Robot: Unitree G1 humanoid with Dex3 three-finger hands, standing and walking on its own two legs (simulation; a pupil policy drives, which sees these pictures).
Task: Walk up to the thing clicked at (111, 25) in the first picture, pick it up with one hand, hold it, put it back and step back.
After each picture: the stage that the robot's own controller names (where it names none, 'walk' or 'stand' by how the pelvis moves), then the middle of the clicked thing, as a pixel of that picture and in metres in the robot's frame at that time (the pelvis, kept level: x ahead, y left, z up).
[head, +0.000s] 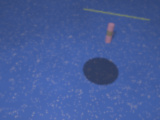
stand; (109, 33) +1.55 -0.36 -0.65
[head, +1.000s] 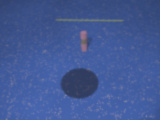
walk; (83, 41) +1.45 +0.06 -0.63
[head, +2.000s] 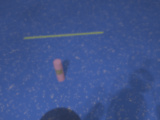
walk; (59, 70) +0.95 +0.26 -0.64
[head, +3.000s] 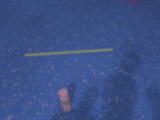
walk; (65, 100) +0.65 +0.19 -0.64
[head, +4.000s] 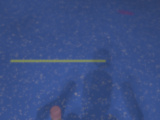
stand; (56, 118) +0.51 +0.15 -0.64
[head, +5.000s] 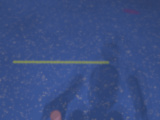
stand; out of the picture +0.47 +0.15 -0.65
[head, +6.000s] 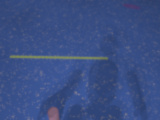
stand; (54, 118) +0.46 +0.16 -0.64
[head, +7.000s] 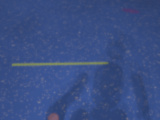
stand; out of the picture +0.45 +0.18 -0.66
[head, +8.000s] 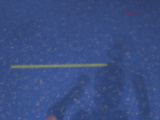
stand; out of the picture +0.45 +0.19 -0.66
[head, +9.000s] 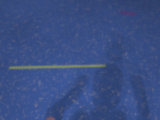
stand; out of the picture +0.44 +0.20 -0.66
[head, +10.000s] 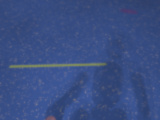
go down; out of the picture +0.44 +0.20 -0.66
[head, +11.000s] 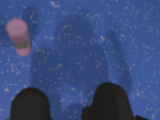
go down; (20, 40) +0.53 +0.19 -0.29
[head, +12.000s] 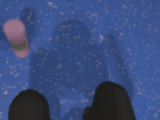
approach; (18, 41) +0.53 +0.19 -0.27
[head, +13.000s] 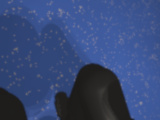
close in; out of the picture +0.53 +0.25 -0.18
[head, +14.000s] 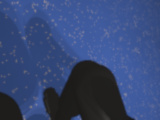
close; out of the picture +0.52 +0.26 -0.17
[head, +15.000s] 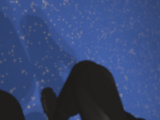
lift; out of the picture +0.47 +0.23 -0.18
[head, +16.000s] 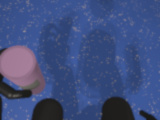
lift; (28, 76) +0.34 +0.16 +0.00
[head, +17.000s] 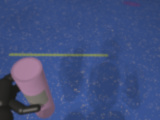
hold; (37, 93) +0.30 +0.14 +0.06
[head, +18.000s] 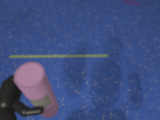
hold; (41, 94) +0.30 +0.13 +0.05
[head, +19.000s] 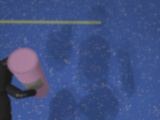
crouch; (33, 78) +0.37 +0.14 -0.01
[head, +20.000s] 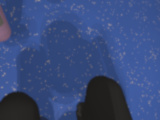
lower; out of the picture +0.53 +0.18 -0.02
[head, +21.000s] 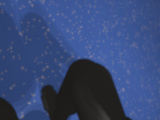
lower; out of the picture +0.49 +0.23 -0.18
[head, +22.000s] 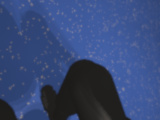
lower; out of the picture +0.49 +0.24 -0.18
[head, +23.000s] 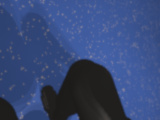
lower; out of the picture +0.49 +0.23 -0.18
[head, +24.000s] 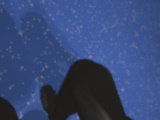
lower; out of the picture +0.49 +0.23 -0.18
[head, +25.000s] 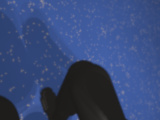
open; out of the picture +0.50 +0.21 -0.19
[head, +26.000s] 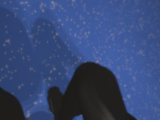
stand; out of the picture +0.49 +0.20 -0.19
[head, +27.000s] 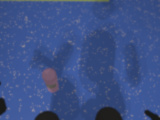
stand; (51, 81) +0.46 +0.13 -0.44
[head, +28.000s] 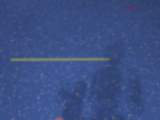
stand; out of the picture +0.41 +0.12 -0.59
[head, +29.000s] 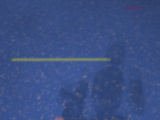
stand; out of the picture +0.42 +0.12 -0.60
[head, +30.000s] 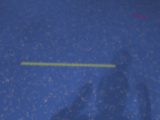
stand; out of the picture +0.43 +0.11 -0.64
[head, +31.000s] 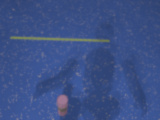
walk; (62, 106) +0.47 +0.08 -0.63
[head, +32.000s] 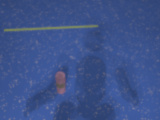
walk; (60, 83) +0.64 +0.13 -0.63
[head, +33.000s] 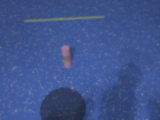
walk; (66, 57) +0.99 +0.18 -0.63
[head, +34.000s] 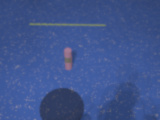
stand; (68, 59) +1.06 +0.13 -0.64
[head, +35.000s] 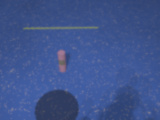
stand; (62, 61) +1.08 +0.17 -0.66
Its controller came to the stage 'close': yes
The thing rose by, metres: 0.69
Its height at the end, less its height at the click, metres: +0.00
